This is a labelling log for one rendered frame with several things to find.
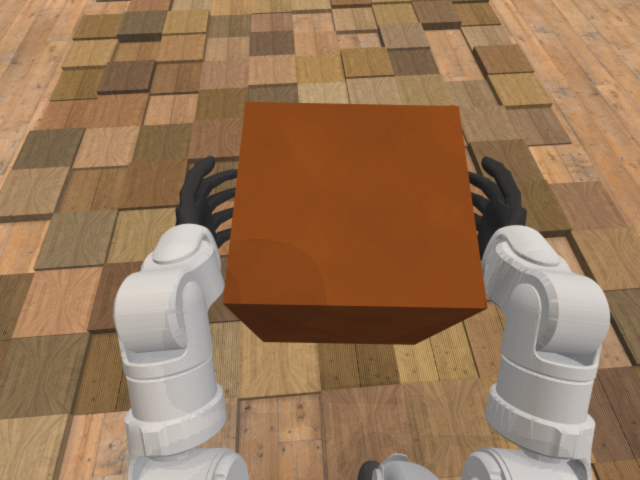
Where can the robot left hand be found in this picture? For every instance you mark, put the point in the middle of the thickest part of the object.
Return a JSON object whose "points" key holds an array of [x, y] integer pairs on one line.
{"points": [[196, 208]]}

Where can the robot left forearm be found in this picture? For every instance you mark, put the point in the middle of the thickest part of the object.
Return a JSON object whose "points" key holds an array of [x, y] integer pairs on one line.
{"points": [[161, 318]]}

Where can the robot right hand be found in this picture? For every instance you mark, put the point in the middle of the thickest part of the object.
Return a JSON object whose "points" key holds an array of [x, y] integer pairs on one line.
{"points": [[504, 205]]}

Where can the right robot shin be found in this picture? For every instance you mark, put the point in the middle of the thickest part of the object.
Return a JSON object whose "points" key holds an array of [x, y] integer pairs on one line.
{"points": [[395, 457]]}

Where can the robot right forearm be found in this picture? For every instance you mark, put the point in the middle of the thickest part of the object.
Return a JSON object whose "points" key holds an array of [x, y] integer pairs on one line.
{"points": [[556, 322]]}

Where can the left robot upper arm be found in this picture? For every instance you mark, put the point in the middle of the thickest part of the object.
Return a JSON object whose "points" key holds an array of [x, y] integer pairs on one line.
{"points": [[202, 464]]}

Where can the carton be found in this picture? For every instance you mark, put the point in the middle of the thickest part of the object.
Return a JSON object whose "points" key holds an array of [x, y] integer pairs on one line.
{"points": [[352, 223]]}

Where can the right robot upper arm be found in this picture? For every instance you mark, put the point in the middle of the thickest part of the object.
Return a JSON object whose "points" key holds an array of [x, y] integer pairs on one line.
{"points": [[508, 464]]}

